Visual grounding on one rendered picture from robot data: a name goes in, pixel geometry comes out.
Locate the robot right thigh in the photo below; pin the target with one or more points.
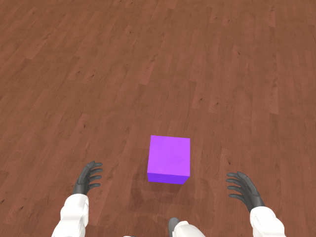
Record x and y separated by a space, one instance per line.
187 231

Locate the robot right forearm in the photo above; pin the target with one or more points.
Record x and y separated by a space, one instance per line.
265 223

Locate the carton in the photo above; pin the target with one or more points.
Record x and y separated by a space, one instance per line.
169 160

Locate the right robot hand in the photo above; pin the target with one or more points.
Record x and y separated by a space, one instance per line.
250 196

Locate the robot left forearm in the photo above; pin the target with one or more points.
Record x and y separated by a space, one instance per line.
74 217

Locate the right robot foot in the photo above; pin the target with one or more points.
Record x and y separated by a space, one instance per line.
171 225

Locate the left robot hand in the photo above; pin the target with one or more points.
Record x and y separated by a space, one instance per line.
82 184

